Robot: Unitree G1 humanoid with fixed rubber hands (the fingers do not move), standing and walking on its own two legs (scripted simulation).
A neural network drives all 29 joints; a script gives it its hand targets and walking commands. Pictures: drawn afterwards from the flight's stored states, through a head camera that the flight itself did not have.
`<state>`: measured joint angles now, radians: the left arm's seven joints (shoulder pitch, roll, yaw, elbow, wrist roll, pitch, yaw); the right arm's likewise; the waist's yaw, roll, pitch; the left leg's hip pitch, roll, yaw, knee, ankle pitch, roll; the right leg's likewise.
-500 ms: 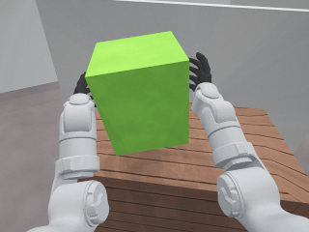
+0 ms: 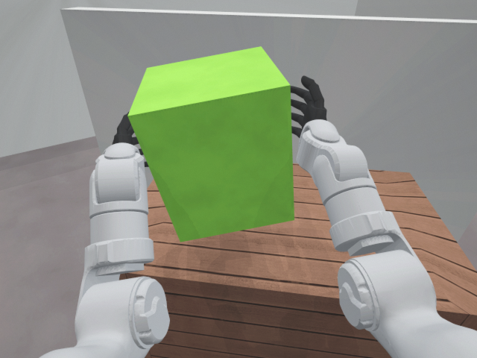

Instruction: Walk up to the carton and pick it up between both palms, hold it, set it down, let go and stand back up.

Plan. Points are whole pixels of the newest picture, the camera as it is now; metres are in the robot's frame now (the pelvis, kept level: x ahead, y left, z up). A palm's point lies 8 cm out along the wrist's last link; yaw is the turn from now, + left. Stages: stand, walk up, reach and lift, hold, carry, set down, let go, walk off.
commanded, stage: hold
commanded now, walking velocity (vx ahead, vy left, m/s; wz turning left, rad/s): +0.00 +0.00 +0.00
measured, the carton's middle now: (220, 144) +0.43 -0.01 +0.23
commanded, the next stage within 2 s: none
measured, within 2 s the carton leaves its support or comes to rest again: neither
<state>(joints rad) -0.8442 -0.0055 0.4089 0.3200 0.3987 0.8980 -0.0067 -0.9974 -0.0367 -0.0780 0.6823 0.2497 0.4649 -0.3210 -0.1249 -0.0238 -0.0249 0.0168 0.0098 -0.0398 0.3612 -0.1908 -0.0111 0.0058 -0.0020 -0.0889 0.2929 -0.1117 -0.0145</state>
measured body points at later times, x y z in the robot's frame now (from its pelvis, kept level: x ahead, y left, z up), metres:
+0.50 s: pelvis +0.00 -0.01 +0.00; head -0.09 +0.00 +0.44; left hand +0.38 +0.15 +0.26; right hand +0.37 -0.15 +0.31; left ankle +0.02 +0.12 -0.75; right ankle +0.05 -0.11 -0.75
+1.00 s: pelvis +0.00 -0.01 +0.00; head -0.09 +0.01 +0.44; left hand +0.38 +0.15 +0.27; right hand +0.37 -0.14 +0.31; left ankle +0.02 +0.12 -0.75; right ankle +0.05 -0.11 -0.75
